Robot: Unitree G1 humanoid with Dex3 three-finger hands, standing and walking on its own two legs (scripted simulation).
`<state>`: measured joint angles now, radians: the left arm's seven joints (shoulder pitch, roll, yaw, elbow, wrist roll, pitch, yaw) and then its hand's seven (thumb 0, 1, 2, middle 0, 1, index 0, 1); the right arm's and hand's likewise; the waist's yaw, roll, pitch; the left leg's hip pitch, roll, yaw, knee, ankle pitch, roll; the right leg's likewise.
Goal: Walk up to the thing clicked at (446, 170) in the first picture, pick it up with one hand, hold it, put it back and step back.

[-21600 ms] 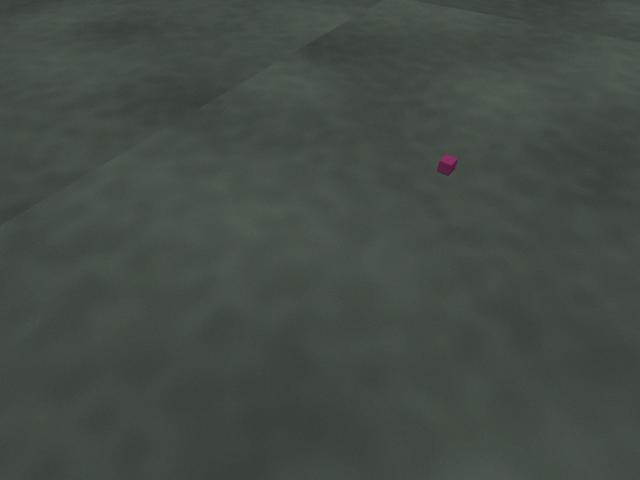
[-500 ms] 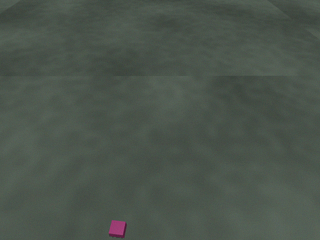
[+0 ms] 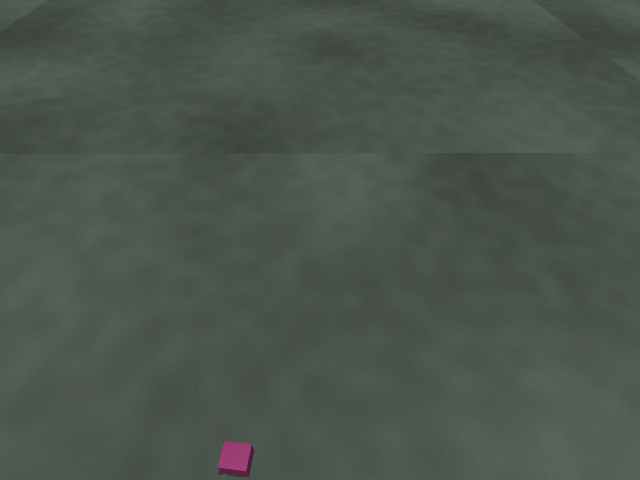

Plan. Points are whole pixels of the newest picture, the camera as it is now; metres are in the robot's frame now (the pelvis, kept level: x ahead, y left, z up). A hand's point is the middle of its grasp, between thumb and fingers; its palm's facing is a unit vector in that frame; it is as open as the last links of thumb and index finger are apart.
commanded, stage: stand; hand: left
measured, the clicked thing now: (236, 458) +0.36 +0.25 -0.75
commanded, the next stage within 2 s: walk up in 0.64 s
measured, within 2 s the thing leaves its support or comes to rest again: neither
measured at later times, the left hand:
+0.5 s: hand out of the picture +0.07 +0.25 -0.16, palm faces -0.02 -0.94 -0.34, open 7.4 cm
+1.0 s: hand out of the picture +0.07 +0.32 -0.17, palm faces -0.03 -0.92 -0.39, open 7.4 cm
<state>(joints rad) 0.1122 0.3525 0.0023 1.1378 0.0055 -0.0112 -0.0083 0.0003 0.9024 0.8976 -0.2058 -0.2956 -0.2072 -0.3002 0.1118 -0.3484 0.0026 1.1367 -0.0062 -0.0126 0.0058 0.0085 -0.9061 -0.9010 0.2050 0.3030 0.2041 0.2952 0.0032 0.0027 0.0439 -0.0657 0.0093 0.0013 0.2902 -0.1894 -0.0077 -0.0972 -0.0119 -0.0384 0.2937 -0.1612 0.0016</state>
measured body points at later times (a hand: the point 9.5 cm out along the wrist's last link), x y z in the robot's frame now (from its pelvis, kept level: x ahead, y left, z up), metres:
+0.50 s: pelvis +0.00 +0.00 +0.00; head +0.01 +0.00 +0.45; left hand +0.07 +0.30 -0.13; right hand +0.07 -0.30 -0.13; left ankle -0.02 +0.12 -0.75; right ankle +0.00 -0.12 -0.75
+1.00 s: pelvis -0.05 +0.04 -0.02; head +0.01 +0.06 +0.43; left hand +0.07 +0.37 -0.15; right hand +0.04 -0.29 -0.13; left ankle -0.08 +0.17 -0.74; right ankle +0.00 -0.12 -0.75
